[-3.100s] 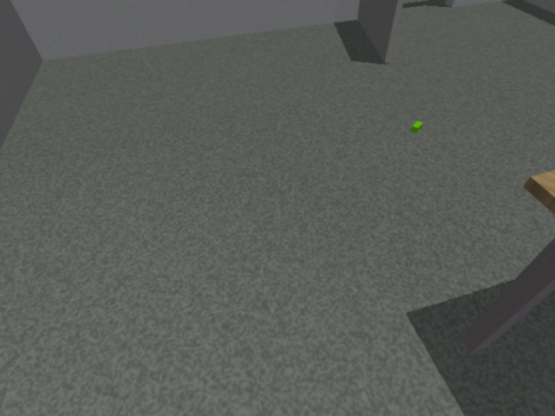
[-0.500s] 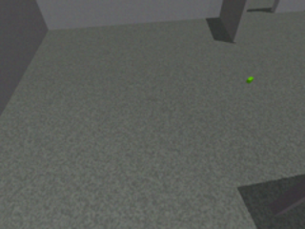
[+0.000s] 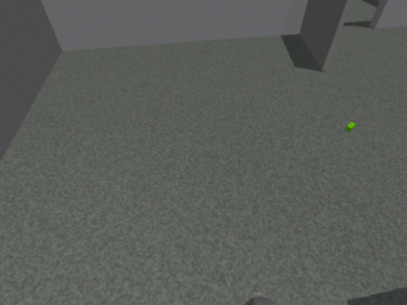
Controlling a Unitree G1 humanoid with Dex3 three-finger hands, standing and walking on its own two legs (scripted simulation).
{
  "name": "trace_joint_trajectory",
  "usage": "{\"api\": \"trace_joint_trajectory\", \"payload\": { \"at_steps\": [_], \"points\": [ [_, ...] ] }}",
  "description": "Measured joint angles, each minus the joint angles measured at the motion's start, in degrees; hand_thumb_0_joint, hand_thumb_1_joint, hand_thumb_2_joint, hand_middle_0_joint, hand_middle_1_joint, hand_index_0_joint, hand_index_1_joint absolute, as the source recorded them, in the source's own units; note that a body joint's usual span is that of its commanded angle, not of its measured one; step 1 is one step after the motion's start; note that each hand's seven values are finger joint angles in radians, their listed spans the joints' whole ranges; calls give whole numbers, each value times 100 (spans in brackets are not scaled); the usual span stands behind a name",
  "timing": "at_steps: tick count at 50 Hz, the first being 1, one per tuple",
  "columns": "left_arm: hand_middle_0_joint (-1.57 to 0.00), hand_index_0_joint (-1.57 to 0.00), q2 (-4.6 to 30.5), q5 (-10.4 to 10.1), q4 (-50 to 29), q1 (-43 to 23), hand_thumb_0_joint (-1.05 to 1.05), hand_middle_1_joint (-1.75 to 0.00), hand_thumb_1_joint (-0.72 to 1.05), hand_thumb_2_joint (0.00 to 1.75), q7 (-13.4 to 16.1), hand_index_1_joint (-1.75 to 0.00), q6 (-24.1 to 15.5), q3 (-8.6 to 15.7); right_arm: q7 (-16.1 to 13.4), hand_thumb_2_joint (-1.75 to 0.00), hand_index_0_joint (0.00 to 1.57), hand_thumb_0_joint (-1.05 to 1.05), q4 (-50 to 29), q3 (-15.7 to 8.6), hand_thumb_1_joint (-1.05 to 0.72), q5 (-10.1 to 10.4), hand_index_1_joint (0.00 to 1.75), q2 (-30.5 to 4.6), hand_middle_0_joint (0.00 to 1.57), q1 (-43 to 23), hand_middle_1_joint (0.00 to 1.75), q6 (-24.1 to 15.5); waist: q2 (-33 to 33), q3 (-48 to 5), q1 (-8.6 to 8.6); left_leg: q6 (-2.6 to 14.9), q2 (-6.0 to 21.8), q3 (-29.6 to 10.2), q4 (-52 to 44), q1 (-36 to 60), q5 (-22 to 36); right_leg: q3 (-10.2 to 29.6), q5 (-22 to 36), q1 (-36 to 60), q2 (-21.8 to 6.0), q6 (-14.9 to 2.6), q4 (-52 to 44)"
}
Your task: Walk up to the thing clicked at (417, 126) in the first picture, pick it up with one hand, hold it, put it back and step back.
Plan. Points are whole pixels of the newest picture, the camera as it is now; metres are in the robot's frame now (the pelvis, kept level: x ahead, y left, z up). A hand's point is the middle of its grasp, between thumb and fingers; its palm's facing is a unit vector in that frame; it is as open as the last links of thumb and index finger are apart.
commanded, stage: walk up
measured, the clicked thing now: (350, 126) +1.43 -1.14 -0.75
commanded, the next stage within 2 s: none
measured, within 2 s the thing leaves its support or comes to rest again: neither
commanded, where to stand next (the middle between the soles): +1.08 -0.05 m, yaw +2 degrees
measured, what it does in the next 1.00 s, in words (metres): walks ahead: right foot, then left foot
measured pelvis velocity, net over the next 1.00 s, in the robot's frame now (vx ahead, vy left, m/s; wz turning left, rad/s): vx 0.51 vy -0.05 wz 0.01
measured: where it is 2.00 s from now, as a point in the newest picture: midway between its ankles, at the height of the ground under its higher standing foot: (214, 192)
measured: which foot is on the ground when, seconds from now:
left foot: down 0.00-0.16, up 0.18-0.58, down 0.60-1.00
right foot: up 0.00-0.10, down 0.12-0.62, up 0.64-1.00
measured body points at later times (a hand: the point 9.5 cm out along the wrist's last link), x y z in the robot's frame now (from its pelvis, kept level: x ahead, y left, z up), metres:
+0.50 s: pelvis +0.27 -0.05 +0.00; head +0.30 -0.05 +0.45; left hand +0.27 +0.27 -0.11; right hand +0.41 -0.37 -0.10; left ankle +0.41 +0.10 -0.70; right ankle +0.22 -0.16 -0.74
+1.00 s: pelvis +0.51 -0.05 +0.00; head +0.53 -0.05 +0.45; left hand +0.59 +0.28 -0.11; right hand +0.55 -0.37 -0.11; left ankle +0.45 +0.08 -0.74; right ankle +0.65 -0.19 -0.71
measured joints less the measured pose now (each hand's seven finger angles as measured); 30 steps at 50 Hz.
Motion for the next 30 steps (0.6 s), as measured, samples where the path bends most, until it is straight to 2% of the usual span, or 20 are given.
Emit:
{"api": "trace_joint_trajectory", "payload": {
  "at_steps": [3,6,7,8,9,12,14,16,18,21,24,28,30],
  "points": [
    [-20,-20,-28,-2,-17,-89,0,-30,91,90,-16,-30,-10,24,-19,-90,21,1,-33,-7,-90,4,30,-65,21,98,30,-12,121,4,-29,-131,41,-12,-36,288,-288,-25,358,80,-18,-71,-617],
    [-20,-20,-37,-6,-47,-162,0,-30,91,90,5,-30,-38,61,-55,-90,21,1,-75,-23,-90,-8,30,-121,21,177,30,31,264,-52,-63,-275,182,-68,217,444,-766,-194,330,384,113,-167,-972],
    [-20,-20,-80,-7,-56,-213,0,-30,91,90,34,-30,-72,88,-77,-90,21,1,-74,-32,-90,-13,30,-162,21,168,30,56,397,-32,-43,-262,322,-98,514,413,-994,-264,450,456,231,-134,-934],
    [-20,-20,-157,-4,-81,-283,0,-30,91,90,70,-30,-120,110,-108,-90,21,1,-54,-44,-90,-21,30,-202,21,109,30,91,590,47,-21,-163,527,-164,1079,260,-1152,-393,288,504,369,-113,-755],
    [-20,-20,-202,7,-158,-320,0,-30,91,90,101,-30,-188,120,-141,-90,21,1,-56,-38,-90,-13,30,-195,21,47,30,130,663,116,5,-52,573,-319,1908,-45,-1094,-483,60,537,418,-111,-562],
    [-20,-20,-335,-66,-355,-250,0,-30,91,90,184,-30,-310,65,-183,-90,21,1,-61,51,-90,21,29,-179,21,-167,30,172,574,210,179,89,201,-513,4067,-1118,-894,-512,-317,863,353,-158,-522],
    [-20,-20,-428,-95,-391,-82,0,-30,91,90,235,-30,-325,1,-173,-90,21,1,-86,65,-90,67,29,-231,21,-336,30,152,581,209,275,144,119,-503,4587,-1741,-525,-543,-330,1249,369,-176,-867],
    [-20,-20,-460,-104,-365,141,0,-30,91,90,269,-30,-335,-40,-139,-90,21,1,-197,50,-90,76,29,-277,21,-487,30,122,595,179,345,169,170,-514,4449,-2223,-201,-563,-329,1610,433,-171,-1218],
    [-20,-20,-445,-97,-316,361,0,-30,91,90,290,-30,-337,-61,-89,-90,21,1,-329,11,-90,54,29,-307,21,-612,30,104,604,155,392,122,255,-593,4092,-2603,69,-589,-380,1910,517,-186,-1468],
    [-20,-21,-375,-62,-265,633,0,-30,91,90,297,-30,-328,-55,-4,-90,20,1,-436,-39,-90,17,29,-311,21,-769,30,141,578,134,418,-24,404,-637,3228,-2958,378,-670,-517,2295,626,-199,-1745],
    [-20,-21,-258,-22,-280,806,0,-30,91,90,281,-30,-322,-24,72,-90,20,1,-462,-48,-90,-34,29,-277,21,-889,30,183,481,156,477,-101,541,-464,2164,-3020,766,-739,-734,2591,690,-154,-1862],
    [-20,-21,-98,-4,-318,949,0,-30,91,90,270,-30,-283,-7,131,-90,20,1,-448,-54,-90,-71,29,-211,21,-974,30,196,337,158,567,-10,519,-197,1257,-2716,1079,-818,-1251,2896,705,-36,-1683],
    [-20,-21,-18,-17,-319,1026,0,-30,91,90,293,-30,-229,-9,125,-90,20,1,-461,-52,-90,-119,29,-170,21,-975,30,150,199,98,580,81,394,-82,1044,-2444,1179,-802,-1676,2921,593,14,-1277]
  ]
}}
